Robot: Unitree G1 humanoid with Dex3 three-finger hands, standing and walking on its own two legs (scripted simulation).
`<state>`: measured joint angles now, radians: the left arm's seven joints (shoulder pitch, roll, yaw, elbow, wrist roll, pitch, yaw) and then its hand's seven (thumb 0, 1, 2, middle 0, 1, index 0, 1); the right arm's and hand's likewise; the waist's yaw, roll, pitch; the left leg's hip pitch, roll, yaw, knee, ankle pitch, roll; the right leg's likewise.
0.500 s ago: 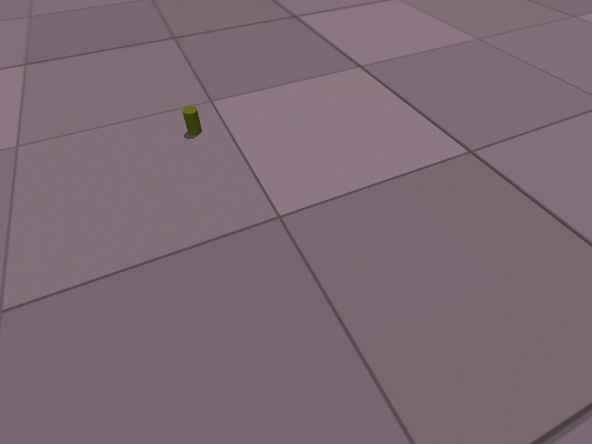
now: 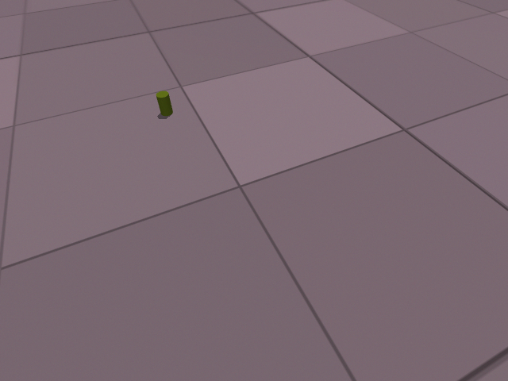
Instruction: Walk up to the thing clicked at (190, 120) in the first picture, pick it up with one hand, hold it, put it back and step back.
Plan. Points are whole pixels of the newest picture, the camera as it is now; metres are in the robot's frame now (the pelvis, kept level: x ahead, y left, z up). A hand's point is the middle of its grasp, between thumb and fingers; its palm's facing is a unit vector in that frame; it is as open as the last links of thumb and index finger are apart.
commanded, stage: stand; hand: left
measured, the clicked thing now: (164, 103) +1.90 +0.68 -0.71
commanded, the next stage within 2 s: walk up in 0.62 s
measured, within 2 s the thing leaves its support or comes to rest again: neither
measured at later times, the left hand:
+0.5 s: hand out of the picture +0.08 +0.25 -0.15, palm faces -0.02 -0.94 -0.35, open 7.4 cm
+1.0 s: hand out of the picture +0.09 +0.40 -0.17, palm faces +0.12 -0.90 -0.42, open 7.4 cm
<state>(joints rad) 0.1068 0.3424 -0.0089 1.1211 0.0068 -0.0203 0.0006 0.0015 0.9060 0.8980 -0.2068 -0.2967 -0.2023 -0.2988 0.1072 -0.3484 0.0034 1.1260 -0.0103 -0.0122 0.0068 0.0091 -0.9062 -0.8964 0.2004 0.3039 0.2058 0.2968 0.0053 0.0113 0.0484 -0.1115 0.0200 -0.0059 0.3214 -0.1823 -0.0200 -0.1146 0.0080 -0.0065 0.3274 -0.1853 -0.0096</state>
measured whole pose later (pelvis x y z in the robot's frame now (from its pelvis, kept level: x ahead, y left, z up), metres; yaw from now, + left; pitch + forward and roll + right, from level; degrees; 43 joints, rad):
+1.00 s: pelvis +0.10 +0.08 -0.03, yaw +8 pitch -2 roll +0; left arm 0.28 0.51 0.09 1.01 0.03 -0.05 -0.06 0.00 0.90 0.90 -0.21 -0.30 -0.20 -0.30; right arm 0.19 -0.46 -0.12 0.97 -0.04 -0.05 0.11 0.01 -0.91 -0.90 0.20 0.30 0.20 0.30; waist 0.03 -0.05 0.02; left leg -0.39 0.07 0.07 0.65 -0.22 -0.01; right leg -0.06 -0.15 -0.09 0.66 -0.49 -0.03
